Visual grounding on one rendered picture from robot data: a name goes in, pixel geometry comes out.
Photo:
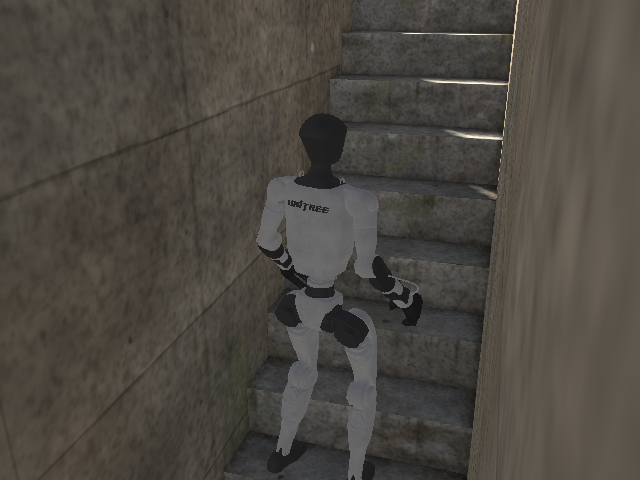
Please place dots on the left robot forearm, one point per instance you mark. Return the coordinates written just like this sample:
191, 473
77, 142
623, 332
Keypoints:
281, 256

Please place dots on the right robot hand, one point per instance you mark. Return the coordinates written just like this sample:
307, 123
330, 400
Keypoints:
412, 312

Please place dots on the robot right upper arm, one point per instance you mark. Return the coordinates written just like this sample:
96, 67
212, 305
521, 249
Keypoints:
363, 206

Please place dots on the right robot forearm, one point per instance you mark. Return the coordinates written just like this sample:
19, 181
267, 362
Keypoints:
390, 287

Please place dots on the left robot hand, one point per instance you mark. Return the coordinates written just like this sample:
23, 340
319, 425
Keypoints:
289, 274

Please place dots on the robot left upper arm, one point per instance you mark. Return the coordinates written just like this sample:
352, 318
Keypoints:
274, 210

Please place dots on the humanoid robot head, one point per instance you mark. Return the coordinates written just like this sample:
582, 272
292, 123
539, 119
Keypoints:
323, 136

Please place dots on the left robot shin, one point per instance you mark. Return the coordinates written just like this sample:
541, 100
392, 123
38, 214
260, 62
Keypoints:
294, 405

